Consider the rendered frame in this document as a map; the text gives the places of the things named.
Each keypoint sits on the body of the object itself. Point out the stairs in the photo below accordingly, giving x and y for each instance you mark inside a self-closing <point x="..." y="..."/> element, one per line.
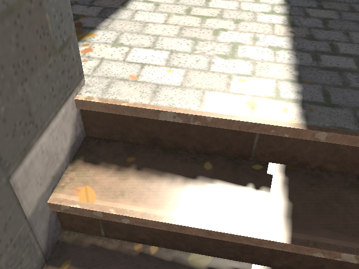
<point x="270" y="200"/>

